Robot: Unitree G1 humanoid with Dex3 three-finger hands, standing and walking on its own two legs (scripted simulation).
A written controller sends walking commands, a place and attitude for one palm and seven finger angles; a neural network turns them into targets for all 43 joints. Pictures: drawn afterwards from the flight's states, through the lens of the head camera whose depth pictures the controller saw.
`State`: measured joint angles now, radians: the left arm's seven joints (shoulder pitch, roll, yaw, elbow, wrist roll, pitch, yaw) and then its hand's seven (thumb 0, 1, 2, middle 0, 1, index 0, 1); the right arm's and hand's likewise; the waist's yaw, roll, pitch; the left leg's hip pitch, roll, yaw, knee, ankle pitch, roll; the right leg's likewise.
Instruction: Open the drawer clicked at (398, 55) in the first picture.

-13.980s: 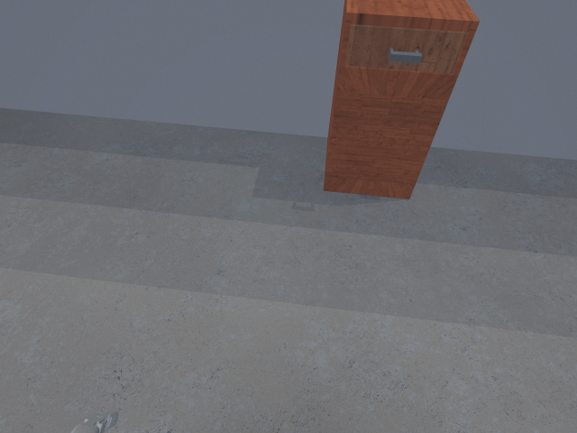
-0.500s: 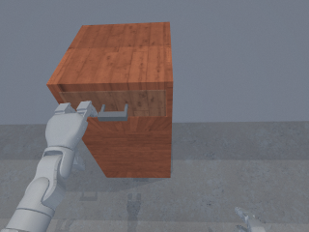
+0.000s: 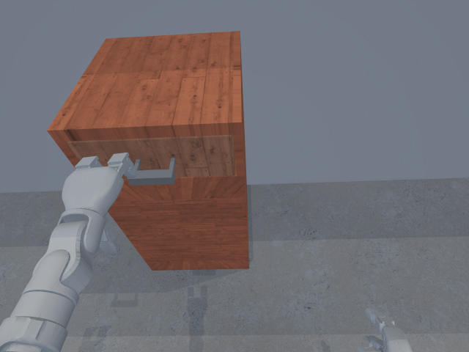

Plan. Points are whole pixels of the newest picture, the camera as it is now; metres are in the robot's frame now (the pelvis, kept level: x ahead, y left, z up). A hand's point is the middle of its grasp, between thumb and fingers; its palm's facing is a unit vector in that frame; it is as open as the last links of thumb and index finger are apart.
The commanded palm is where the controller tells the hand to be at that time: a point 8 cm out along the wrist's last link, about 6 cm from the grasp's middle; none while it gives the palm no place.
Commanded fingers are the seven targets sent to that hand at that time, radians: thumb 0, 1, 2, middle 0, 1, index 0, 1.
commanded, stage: move the hooked fingers above the handle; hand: left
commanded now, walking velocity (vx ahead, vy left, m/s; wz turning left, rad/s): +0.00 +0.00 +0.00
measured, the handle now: (153, 170) +0.50 +0.26 -0.04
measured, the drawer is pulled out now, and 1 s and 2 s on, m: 0.00 0.00 0.00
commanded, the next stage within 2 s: none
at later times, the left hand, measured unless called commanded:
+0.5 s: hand (123, 190) +0.39 +0.27 +0.04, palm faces -0.06 -0.03 -1.00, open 13.8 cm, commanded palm +0.37 +0.27 +0.10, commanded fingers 0.00 -0.50 0.30 -0.30 -1.20 -0.30 -1.20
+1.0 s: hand (129, 177) +0.43 +0.28 +0.02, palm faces -0.05 -0.02 -1.00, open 13.8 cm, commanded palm +0.41 +0.28 +0.08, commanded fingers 0.00 -0.50 0.30 -0.30 -1.20 -0.30 -1.20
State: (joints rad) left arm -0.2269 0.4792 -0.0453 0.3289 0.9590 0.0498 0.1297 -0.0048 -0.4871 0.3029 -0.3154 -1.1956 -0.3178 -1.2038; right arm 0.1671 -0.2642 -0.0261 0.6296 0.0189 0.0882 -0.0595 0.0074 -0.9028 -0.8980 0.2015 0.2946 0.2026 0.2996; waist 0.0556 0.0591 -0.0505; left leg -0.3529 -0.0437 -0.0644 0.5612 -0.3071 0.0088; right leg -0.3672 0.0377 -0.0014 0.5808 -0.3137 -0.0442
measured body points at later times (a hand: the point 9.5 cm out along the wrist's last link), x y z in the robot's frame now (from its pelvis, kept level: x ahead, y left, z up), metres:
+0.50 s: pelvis +0.01 +0.01 -0.01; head +0.05 -0.01 +0.44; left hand +0.38 +0.27 +0.09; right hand +0.12 -0.25 -0.13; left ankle -0.02 +0.12 -0.73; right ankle -0.01 -0.09 -0.73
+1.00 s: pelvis +0.00 +0.03 -0.01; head +0.07 +0.02 +0.43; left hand +0.43 +0.27 +0.08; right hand +0.07 -0.24 -0.14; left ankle -0.02 +0.12 -0.73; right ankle -0.01 -0.09 -0.73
